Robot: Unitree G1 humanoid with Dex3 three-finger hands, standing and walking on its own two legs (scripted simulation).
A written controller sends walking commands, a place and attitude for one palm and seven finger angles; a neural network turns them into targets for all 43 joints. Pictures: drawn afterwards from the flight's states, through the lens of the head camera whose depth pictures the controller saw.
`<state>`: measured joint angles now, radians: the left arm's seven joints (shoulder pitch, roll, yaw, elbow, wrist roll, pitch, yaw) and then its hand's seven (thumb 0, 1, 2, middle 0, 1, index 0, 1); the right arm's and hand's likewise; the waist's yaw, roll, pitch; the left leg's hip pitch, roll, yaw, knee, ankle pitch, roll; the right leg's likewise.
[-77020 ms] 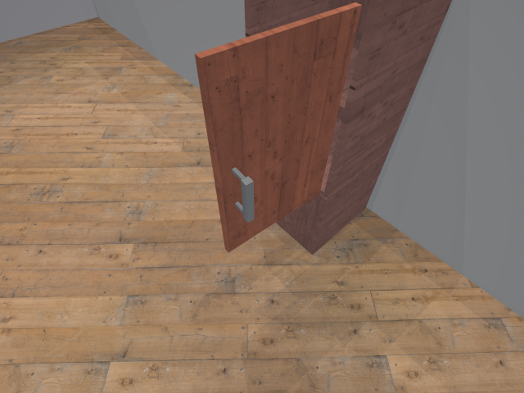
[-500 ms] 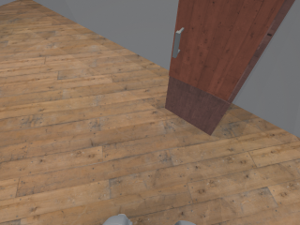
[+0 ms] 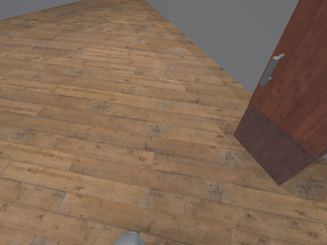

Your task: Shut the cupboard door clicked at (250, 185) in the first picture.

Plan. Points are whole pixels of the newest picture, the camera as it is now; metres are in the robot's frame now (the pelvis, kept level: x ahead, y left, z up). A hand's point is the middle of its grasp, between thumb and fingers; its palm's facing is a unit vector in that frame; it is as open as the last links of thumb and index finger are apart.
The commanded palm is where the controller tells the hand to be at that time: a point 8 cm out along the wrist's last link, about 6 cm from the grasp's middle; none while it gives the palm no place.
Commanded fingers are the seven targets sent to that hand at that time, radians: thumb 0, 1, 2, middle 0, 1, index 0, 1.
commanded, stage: walk to a spot facing it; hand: left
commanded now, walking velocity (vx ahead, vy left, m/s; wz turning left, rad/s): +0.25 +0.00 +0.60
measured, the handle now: (272, 70) +0.78 -0.42 -0.09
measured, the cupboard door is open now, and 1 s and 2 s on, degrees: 5 5 5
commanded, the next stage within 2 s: turn to face it in 0.40 s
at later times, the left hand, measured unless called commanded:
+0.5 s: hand (99, 228) +0.17 +0.20 -0.15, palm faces +0.30 -0.91 -0.30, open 7.4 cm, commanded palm none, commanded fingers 0.00 0.90 0.90 -0.20 -0.30 -0.20 -0.30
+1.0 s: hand (109, 212) +0.22 +0.18 -0.18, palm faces +0.22 -0.95 -0.22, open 7.4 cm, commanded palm none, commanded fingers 0.00 0.90 0.90 -0.20 -0.30 -0.20 -0.30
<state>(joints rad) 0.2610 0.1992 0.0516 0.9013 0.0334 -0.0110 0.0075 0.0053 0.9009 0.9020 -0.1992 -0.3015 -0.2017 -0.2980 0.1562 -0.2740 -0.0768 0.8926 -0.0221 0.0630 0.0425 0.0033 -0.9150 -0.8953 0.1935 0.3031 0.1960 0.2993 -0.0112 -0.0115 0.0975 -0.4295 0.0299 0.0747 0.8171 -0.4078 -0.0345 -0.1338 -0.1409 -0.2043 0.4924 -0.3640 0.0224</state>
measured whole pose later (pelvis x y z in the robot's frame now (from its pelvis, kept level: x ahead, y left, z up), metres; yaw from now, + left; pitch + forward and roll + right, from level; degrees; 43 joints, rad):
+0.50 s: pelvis +0.15 -0.02 -0.01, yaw +18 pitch +0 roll +2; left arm 0.22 0.18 0.05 0.85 0.03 -0.03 0.00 0.00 0.90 0.90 -0.20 -0.30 -0.20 -0.30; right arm 0.23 -0.25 -0.07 0.98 -0.02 0.05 0.02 0.01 -0.91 -0.89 0.20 0.30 0.20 0.30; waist -0.01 0.06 0.08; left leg -0.45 -0.01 -0.03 1.19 -0.47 -0.01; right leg -0.33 -0.10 -0.17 0.64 -0.31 -0.03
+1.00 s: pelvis +0.23 -0.01 -0.02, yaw +7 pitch +0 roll +1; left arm 0.27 0.17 0.08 0.98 0.03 0.05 -0.02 0.01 0.91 0.90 -0.20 -0.30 -0.20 -0.30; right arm 0.10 -0.16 -0.03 0.96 -0.02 0.03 -0.03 0.00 -0.91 -0.89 0.20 0.30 0.20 0.30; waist 0.05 0.02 0.10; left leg -0.25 0.12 0.21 0.64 -0.37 -0.03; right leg -0.28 -0.02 -0.07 0.64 -0.33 -0.01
